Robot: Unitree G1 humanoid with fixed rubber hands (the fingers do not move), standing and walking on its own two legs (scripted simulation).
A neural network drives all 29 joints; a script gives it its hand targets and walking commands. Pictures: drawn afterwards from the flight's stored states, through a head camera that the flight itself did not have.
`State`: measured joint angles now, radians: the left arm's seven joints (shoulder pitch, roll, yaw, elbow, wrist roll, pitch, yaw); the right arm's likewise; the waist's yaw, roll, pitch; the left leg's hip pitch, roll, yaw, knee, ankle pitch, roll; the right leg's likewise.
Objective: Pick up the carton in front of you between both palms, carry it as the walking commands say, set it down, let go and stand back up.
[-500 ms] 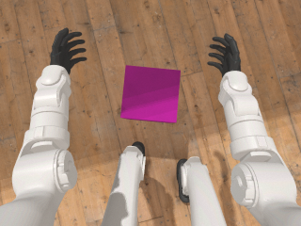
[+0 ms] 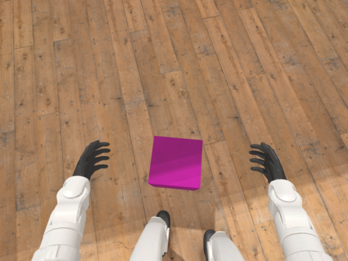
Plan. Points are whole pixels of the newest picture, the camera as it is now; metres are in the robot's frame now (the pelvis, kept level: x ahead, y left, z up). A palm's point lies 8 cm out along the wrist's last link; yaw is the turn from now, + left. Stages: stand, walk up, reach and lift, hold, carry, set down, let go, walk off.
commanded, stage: let go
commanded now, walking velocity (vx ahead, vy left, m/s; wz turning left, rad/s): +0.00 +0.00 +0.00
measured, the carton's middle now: (176, 165) +0.40 +0.05 -0.60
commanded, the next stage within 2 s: stand in 0.80 s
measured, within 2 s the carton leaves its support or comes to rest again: neither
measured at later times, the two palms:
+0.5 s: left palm (88, 228) +0.19 +0.19 -0.02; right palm out of the picture +0.20 -0.27 -0.01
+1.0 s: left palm (59, 229) +0.18 +0.25 -0.04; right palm out of the picture +0.19 -0.30 -0.03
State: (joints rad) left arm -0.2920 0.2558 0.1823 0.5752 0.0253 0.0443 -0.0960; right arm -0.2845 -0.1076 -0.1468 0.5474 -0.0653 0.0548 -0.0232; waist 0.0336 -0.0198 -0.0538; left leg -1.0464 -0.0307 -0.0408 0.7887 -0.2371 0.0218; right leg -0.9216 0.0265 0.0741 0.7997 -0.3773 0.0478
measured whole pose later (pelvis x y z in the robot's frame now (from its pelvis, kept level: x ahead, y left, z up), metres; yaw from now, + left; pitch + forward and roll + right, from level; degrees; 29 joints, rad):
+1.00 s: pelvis +0.05 -0.03 +0.04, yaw +0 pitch +0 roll +0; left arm 0.23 0.33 0.06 0.58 0.04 0.06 0.02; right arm 0.17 -0.29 -0.05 0.71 -0.05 0.03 -0.01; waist 0.01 -0.04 0.01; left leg -0.26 -0.01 -0.04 0.54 -0.28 -0.01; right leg -0.12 0.03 0.08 0.50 -0.37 0.00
